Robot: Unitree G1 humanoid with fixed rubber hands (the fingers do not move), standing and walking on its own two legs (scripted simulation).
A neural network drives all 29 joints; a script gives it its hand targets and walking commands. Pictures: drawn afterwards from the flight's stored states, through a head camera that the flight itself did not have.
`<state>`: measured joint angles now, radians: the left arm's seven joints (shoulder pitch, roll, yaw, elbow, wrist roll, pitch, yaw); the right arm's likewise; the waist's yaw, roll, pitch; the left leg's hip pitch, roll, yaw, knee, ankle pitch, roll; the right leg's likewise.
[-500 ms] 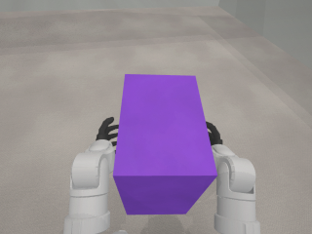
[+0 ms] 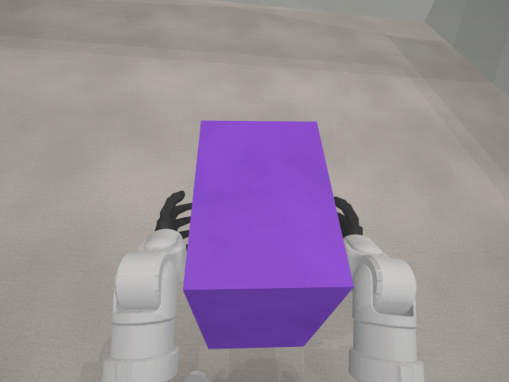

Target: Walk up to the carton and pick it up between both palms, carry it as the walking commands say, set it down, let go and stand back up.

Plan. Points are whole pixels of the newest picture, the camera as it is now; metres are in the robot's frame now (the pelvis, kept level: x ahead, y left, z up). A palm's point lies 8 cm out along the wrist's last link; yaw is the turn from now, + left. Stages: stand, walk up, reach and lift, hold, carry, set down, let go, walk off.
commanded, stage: carry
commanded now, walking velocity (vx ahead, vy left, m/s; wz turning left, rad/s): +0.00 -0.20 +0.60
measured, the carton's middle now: (257, 245) +0.32 +0.01 +0.05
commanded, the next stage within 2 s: none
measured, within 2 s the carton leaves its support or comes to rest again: neither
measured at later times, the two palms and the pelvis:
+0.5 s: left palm (132, 308) +0.21 +0.17 +0.06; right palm (312, 258) +0.29 -0.07 +0.07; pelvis -0.03 -0.06 +0.00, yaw +20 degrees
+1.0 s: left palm (177, 353) +0.15 +0.10 +0.09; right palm (333, 254) +0.30 -0.10 +0.07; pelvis -0.01 -0.18 +0.01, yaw +38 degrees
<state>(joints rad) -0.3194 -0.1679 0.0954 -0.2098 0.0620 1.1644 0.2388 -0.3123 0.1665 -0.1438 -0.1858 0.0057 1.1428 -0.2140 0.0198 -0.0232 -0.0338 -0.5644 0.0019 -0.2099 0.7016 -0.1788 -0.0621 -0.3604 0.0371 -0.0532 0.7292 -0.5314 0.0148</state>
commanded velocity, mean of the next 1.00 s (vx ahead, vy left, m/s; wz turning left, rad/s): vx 0.00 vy -0.20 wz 0.60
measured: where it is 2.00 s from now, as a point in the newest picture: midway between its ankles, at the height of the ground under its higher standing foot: outside the picture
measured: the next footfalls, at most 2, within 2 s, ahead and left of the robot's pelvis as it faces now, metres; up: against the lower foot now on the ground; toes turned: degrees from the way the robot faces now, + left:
left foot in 0.34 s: +0.03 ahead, +0.06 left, +0.00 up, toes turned +16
right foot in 0.74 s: +0.04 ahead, -0.22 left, +0.00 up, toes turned +23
